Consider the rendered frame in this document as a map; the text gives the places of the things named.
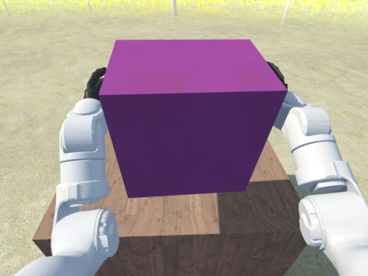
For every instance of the robot right upper arm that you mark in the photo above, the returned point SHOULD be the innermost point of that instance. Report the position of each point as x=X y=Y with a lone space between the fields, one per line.
x=337 y=223

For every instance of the robot left forearm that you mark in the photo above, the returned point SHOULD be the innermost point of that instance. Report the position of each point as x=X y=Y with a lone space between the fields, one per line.
x=82 y=155

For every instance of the robot right forearm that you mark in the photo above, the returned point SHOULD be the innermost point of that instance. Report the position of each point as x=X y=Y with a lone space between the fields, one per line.
x=318 y=161

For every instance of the robot left hand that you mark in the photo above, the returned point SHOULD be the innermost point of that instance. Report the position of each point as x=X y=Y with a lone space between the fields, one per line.
x=94 y=84

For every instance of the pedestal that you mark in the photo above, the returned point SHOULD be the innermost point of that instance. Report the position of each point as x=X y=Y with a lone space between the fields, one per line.
x=255 y=232

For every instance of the robot left upper arm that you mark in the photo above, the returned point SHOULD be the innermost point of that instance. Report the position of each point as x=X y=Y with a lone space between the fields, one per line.
x=82 y=241

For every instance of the robot right hand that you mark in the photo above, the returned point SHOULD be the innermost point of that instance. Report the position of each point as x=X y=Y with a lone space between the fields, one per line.
x=278 y=73

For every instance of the carton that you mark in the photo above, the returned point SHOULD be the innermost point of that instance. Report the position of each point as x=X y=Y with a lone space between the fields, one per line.
x=188 y=116

